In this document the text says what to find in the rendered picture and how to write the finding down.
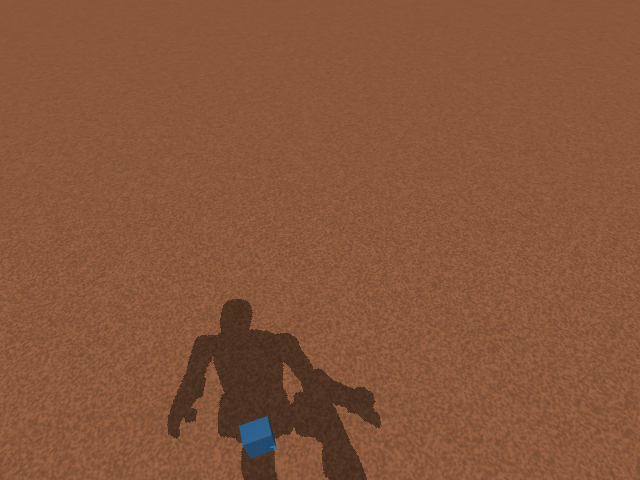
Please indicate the carton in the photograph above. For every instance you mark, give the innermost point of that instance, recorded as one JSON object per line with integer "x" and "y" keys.
{"x": 257, "y": 437}

